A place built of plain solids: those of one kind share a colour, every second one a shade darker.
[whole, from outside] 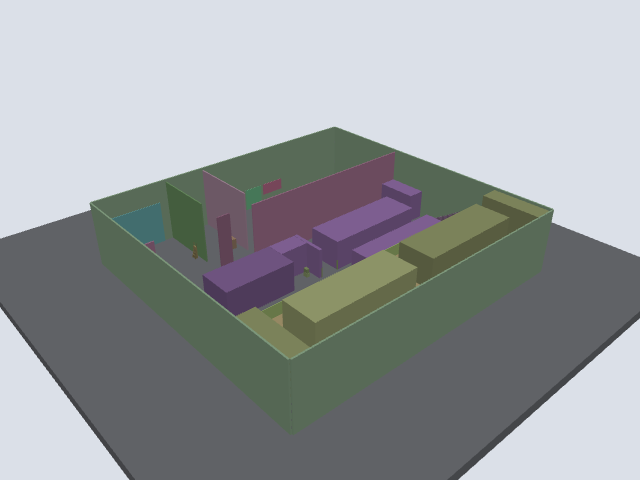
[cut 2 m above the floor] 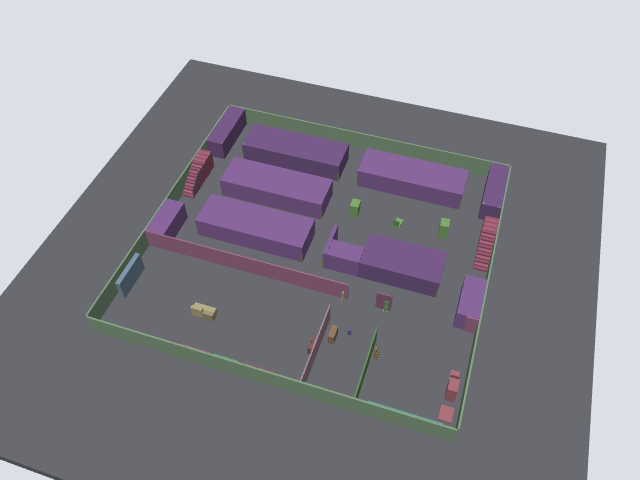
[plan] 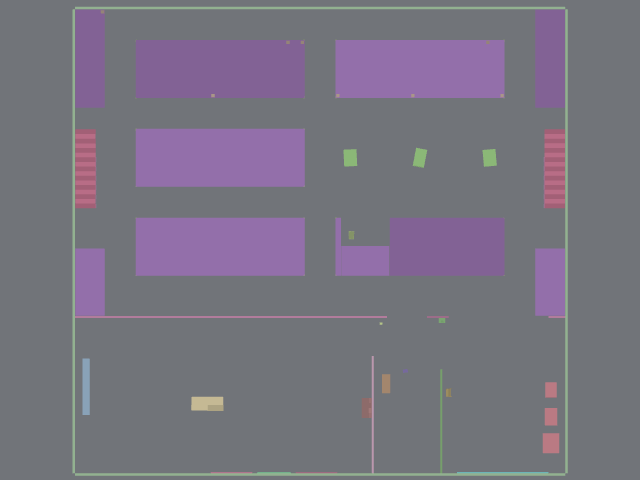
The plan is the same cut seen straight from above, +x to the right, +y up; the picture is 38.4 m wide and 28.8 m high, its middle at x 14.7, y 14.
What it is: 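A self-storage house; a reception shop, a loading bay, aisles of roller-shutter units, a steel mezzanine reached by steel stairs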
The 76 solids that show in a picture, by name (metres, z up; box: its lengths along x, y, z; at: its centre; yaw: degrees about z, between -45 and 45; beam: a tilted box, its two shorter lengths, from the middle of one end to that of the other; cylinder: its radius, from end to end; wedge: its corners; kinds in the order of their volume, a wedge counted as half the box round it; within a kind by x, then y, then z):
{
 "units_1": {"box": [1.78, 4.04, 2.99], "at": [0.9, 11.47, 1.45]},
 "units_2": {"box": [1.78, 5.89, 2.99], "at": [0.9, 24.89, 1.45]},
 "units_3": {"box": [10.14, 3.48, 2.99], "at": [8.71, 13.6, 1.45]},
 "units_4": {"box": [10.14, 3.48, 2.99], "at": [8.71, 18.93, 1.45]},
 "units_5": {"box": [10.14, 3.48, 2.99], "at": [8.71, 24.26, 1.45]},
 "units_6": {"box": [0.33, 3.48, 2.99], "at": [15.79, 13.6, 1.45]},
 "units_7": {"box": [2.88, 1.78, 2.99], "at": [17.42, 12.75, 1.45]},
 "units_8": {"box": [10.14, 3.48, 2.99], "at": [20.7, 24.26, 1.45]},
 "units_9": {"box": [6.89, 3.48, 2.99], "at": [22.32, 13.6, 1.45]},
 "units_10": {"box": [1.78, 4.04, 2.99], "at": [28.51, 11.47, 1.45]},
 "units_11": {"box": [1.78, 5.89, 2.99], "at": [28.51, 24.89, 1.45]},
 "units_deck_1": {"box": [1.78, 5.89, 2.91], "at": [0.9, 24.89, 4.64]},
 "units_deck_2": {"box": [10.14, 3.48, 2.91], "at": [8.71, 24.26, 4.64]},
 "units_deck_3": {"box": [10.14, 3.48, 2.91], "at": [20.7, 24.26, 4.64]},
 "units_deck_4": {"box": [1.78, 5.89, 2.91], "at": [28.51, 24.89, 4.64]},
 "wall_1": {"box": [0.15, 27.84, 6.4], "at": [-0.07, 13.92, 3.15]},
 "wall_2": {"box": [29.41, 0.15, 6.4], "at": [14.71, -0.07, 3.15]},
 "wall_3": {"box": [29.41, 0.15, 6.4], "at": [14.71, 27.91, 3.15]},
 "wall_4": {"box": [0.15, 27.84, 6.4], "at": [29.48, 13.92, 3.15]},
 "slab_deck_1": {"box": [29.41, 7.21, 0.25], "at": [14.71, 24.23, 3.06]},
 "deck_stair_1": {"box": [1.23, 0.29, 0.23], "at": [0.62, 16.05, 0.06]},
 "deck_stair_2": {"box": [1.23, 0.29, 0.4], "at": [0.62, 16.33, 0.15]},
 "deck_stair_3": {"box": [1.23, 0.29, 0.58], "at": [0.62, 16.6, 0.24]},
 "deck_stair_4": {"box": [1.23, 0.29, 0.76], "at": [0.62, 16.88, 0.33]},
 "deck_stair_5": {"box": [1.23, 0.29, 0.94], "at": [0.62, 17.16, 0.42]},
 "deck_stair_6": {"box": [1.23, 0.29, 1.11], "at": [0.62, 17.44, 0.51]},
 "deck_stair_7": {"box": [1.23, 0.29, 1.29], "at": [0.62, 17.72, 0.6]},
 "deck_stair_8": {"box": [1.23, 0.29, 1.47], "at": [0.62, 17.99, 0.68]},
 "deck_stair_9": {"box": [1.23, 0.29, 1.65], "at": [0.62, 18.27, 0.77]},
 "deck_stair_10": {"box": [1.23, 0.29, 1.82], "at": [0.62, 18.55, 0.86]},
 "deck_stair_11": {"box": [1.23, 0.29, 2.0], "at": [0.62, 18.83, 0.95]},
 "deck_stair_12": {"box": [1.23, 0.29, 2.18], "at": [0.62, 19.11, 1.04]},
 "deck_stair_13": {"box": [1.23, 0.29, 2.35], "at": [0.62, 19.38, 1.13]},
 "deck_stair_14": {"box": [1.23, 0.29, 2.53], "at": [0.62, 19.66, 1.22]},
 "deck_stair_15": {"box": [1.23, 0.29, 2.71], "at": [0.62, 19.94, 1.3]},
 "deck_stair_16": {"box": [1.23, 0.29, 2.89], "at": [0.62, 20.22, 1.39]},
 "deck_stair_17": {"box": [1.23, 0.29, 3.06], "at": [0.62, 20.5, 1.48]},
 "deck_stair_18": {"box": [1.23, 0.29, 0.23], "at": [28.79, 16.05, 0.06]},
 "deck_stair_19": {"box": [1.23, 0.29, 0.4], "at": [28.79, 16.33, 0.15]},
 "deck_stair_20": {"box": [1.23, 0.29, 0.58], "at": [28.79, 16.6, 0.24]},
 "deck_stair_21": {"box": [1.23, 0.29, 0.76], "at": [28.79, 16.88, 0.33]},
 "deck_stair_22": {"box": [1.23, 0.29, 0.94], "at": [28.79, 17.16, 0.42]},
 "deck_stair_23": {"box": [1.23, 0.29, 1.11], "at": [28.79, 17.44, 0.51]},
 "deck_stair_24": {"box": [1.23, 0.29, 1.29], "at": [28.79, 17.72, 0.6]},
 "deck_stair_25": {"box": [1.23, 0.29, 1.47], "at": [28.79, 17.99, 0.68]},
 "deck_stair_26": {"box": [1.23, 0.29, 1.65], "at": [28.79, 18.27, 0.77]},
 "deck_stair_27": {"box": [1.23, 0.29, 1.82], "at": [28.79, 18.55, 0.86]},
 "deck_stair_28": {"box": [1.23, 0.29, 2.0], "at": [28.79, 18.83, 0.95]},
 "deck_stair_29": {"box": [1.23, 0.29, 2.18], "at": [28.79, 19.11, 1.04]},
 "deck_stair_30": {"box": [1.23, 0.29, 2.35], "at": [28.79, 19.38, 1.13]},
 "deck_stair_31": {"box": [1.23, 0.29, 2.53], "at": [28.79, 19.66, 1.22]},
 "deck_stair_32": {"box": [1.23, 0.29, 2.71], "at": [28.79, 19.94, 1.3]},
 "deck_stair_33": {"box": [1.23, 0.29, 2.89], "at": [28.79, 20.22, 1.39]},
 "deck_stair_34": {"box": [1.23, 0.29, 3.06], "at": [28.79, 20.5, 1.48]},
 "front_line_1": {"box": [18.72, 0.12, 6.15], "at": [9.36, 9.38, 3.02]},
 "front_line_2": {"box": [1.3, 0.12, 6.15], "at": [21.77, 9.38, 3.02]},
 "front_line_3": {"box": [1.0, 0.12, 6.15], "at": [28.91, 9.38, 3.02]},
 "reception_side_1": {"box": [0.12, 7.04, 6.15], "at": [17.86, 3.52, 3.02]},
 "bay_side_1": {"box": [0.12, 6.24, 6.15], "at": [21.98, 3.12, 3.02]},
 "shelving_1": {"box": [0.44, 3.4, 2.05], "at": [0.67, 5.19, 0.97]},
 "park_1": {"box": [0.78, 1.02, 1.5], "at": [16.52, 18.93, 0.7], "yaw": 2.5},
 "park_2": {"box": [0.68, 1.11, 0.26], "at": [20.7, 18.93, 0.08], "yaw": -10.8},
 "park_3": {"box": [0.78, 1.01, 1.76], "at": [24.88, 18.93, 0.83], "yaw": 5.1},
 "loading_door_1": {"box": [5.49, 0.08, 4.25], "at": [25.66, 0.04, 2.08]},
 "deck_rail_1": {"box": [26.88, 0.06, 1.1], "at": [14.71, 20.63, 3.74]},
 "bay_1": {"box": [1.0, 1.2, 0.19], "at": [28.56, 1.8, 0.05]},
 "bay_2": {"box": [0.74, 1.05, 1.8], "at": [28.56, 3.4, 0.85]},
 "bay_3": {"box": [0.69, 0.94, 0.22], "at": [28.56, 5.0, 0.06]},
 "counter_1": {"box": [1.0, 0.33, 1.12], "at": [7.47, 3.93, 0.51]},
 "counter_2": {"box": [1.92, 0.5, 0.79], "at": [7.94, 4.35, 0.34]},
 "counter_3": {"box": [0.95, 0.36, 0.84], "at": [8.43, 3.92, 0.37]},
 "more_packing_table_packing_table_1": {"box": [0.6, 1.2, 1.01], "at": [17.5, 3.92, 0.46]},
 "cleaner_cart_1": {"box": [0.5, 1.15, 1.07], "at": [18.67, 5.38, 0.48]},
 "front_glass_1": {"box": [2.5, 0.06, 1.2], "at": [9.39, 0.04, 1.7]},
 "front_glass_2": {"box": [2.5, 0.06, 1.2], "at": [14.49, 0.04, 1.7]},
 "door_glass_1": {"box": [2.0, 0.06, 2.35], "at": [11.94, 0.04, 1.12]}
}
